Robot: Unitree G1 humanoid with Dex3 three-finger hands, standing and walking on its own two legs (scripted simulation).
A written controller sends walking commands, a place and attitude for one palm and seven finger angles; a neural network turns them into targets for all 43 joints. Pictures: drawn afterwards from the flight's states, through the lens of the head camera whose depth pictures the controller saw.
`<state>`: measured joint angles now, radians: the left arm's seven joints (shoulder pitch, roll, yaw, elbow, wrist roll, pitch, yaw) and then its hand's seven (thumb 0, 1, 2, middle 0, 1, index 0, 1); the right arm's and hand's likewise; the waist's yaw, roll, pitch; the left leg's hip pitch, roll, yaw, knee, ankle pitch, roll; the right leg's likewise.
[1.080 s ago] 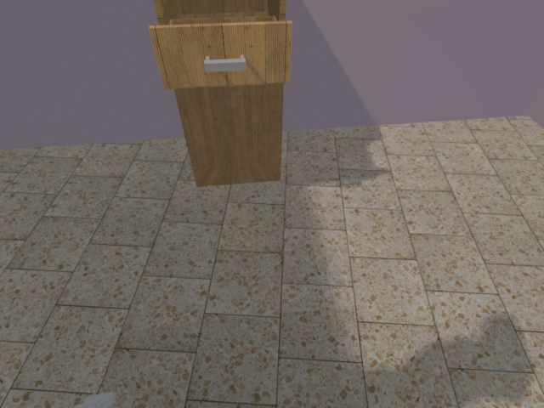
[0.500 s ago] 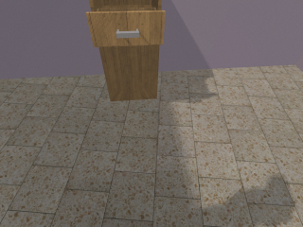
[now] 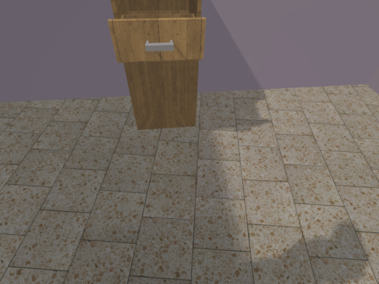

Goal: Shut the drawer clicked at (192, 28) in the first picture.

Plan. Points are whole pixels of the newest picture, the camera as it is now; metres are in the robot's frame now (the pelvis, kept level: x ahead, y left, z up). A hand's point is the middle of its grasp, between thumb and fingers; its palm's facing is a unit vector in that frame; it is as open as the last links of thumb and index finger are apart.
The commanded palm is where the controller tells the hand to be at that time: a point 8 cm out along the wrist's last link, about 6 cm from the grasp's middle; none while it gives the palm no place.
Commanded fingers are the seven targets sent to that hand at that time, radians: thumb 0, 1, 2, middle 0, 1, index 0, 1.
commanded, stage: look at it before walking up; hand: left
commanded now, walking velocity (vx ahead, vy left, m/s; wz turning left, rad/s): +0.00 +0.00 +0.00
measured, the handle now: (159, 44) +1.03 +0.19 +0.03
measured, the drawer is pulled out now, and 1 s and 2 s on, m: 0.29 0.29 0.29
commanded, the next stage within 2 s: walk to a spot facing it in 0.36 s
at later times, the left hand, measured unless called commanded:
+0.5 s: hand out of the picture +0.08 +0.25 -0.15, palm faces -0.03 -0.94 -0.33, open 7.4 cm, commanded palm none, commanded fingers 0.00 0.90 0.90 -0.20 -0.30 -0.20 -0.30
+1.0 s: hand out of the picture +0.10 +0.13 -0.17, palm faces -0.05 -0.98 -0.20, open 7.4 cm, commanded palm none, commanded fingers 0.00 0.90 0.90 -0.20 -0.30 -0.20 -0.30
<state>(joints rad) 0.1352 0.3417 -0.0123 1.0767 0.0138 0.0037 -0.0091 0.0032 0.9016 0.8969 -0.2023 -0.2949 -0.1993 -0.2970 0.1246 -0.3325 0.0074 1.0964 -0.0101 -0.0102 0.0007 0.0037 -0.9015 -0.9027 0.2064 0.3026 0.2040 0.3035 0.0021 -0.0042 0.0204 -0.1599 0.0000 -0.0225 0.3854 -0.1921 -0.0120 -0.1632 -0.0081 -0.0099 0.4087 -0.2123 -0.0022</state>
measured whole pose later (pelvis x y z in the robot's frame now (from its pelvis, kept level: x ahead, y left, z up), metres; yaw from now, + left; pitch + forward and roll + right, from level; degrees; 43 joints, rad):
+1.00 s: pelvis +0.13 -0.05 -0.01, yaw -8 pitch +0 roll +2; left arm 0.43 0.15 0.02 1.08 0.02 -0.07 0.00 0.00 0.90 0.90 -0.20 -0.29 -0.20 -0.30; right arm 0.32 -0.18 -0.03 1.14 -0.02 0.00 0.00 0.01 -0.90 -0.90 0.20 0.30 0.20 0.30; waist 0.04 0.00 0.02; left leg -0.44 0.07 0.09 1.15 -0.40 -0.01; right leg -0.09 0.02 -0.04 0.49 -0.40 -0.07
